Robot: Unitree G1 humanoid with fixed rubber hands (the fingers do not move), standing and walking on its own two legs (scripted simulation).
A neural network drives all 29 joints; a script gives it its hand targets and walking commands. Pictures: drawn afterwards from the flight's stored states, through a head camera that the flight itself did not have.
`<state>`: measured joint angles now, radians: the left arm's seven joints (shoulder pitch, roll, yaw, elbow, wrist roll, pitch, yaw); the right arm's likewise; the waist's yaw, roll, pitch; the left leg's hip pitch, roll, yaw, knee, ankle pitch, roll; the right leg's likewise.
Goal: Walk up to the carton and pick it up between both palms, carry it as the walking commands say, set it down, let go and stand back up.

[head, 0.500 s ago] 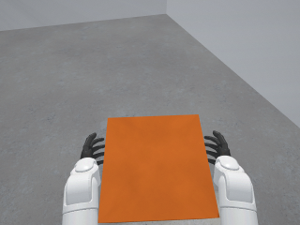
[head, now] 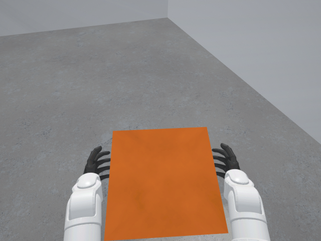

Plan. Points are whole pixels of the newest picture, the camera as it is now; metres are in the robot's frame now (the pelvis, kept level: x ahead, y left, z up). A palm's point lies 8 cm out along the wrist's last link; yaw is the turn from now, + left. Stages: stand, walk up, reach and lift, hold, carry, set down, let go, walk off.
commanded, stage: hold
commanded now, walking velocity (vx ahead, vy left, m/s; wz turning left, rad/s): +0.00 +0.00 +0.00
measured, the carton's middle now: (162, 183) +0.29 +0.03 -0.05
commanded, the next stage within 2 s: set down in 0.68 s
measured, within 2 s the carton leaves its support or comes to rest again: neither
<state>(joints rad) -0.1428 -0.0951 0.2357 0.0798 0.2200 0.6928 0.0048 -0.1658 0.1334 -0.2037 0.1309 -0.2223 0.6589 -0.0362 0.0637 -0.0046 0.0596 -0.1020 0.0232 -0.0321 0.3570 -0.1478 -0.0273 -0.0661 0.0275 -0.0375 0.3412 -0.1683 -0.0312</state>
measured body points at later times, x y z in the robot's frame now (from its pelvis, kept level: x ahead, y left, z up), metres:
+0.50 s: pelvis +0.03 +0.03 +0.01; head -0.01 +0.03 +0.46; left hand +0.29 +0.22 +0.04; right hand +0.31 -0.13 +0.04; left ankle +0.04 +0.14 -0.75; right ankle +0.02 -0.10 -0.75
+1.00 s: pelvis +0.02 +0.00 +0.00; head -0.02 +0.01 +0.45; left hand +0.31 +0.21 +0.03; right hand +0.33 -0.15 +0.03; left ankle +0.04 +0.14 -0.75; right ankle +0.02 -0.10 -0.75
